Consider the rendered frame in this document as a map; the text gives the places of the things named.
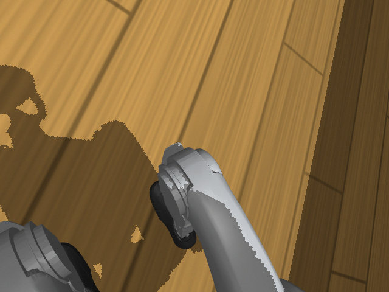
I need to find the right robot hand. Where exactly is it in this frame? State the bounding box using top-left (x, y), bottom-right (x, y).
top-left (280, 279), bottom-right (305, 292)

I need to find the left robot foot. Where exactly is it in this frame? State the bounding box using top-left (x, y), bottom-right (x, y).
top-left (61, 242), bottom-right (100, 292)

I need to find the right robot foot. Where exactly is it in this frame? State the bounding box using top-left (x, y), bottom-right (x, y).
top-left (150, 181), bottom-right (196, 249)

